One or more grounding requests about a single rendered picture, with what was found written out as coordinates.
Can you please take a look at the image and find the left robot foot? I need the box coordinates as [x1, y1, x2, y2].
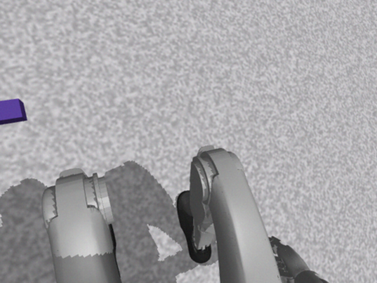
[109, 224, 120, 275]

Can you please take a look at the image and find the right robot arm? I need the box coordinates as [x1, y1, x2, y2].
[294, 271, 328, 283]

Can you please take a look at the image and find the small box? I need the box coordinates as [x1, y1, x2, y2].
[0, 98, 27, 125]

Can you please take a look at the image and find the right robot foot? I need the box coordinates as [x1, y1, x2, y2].
[177, 190, 211, 264]

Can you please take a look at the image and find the right robot hand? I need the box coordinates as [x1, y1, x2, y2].
[269, 236, 310, 283]

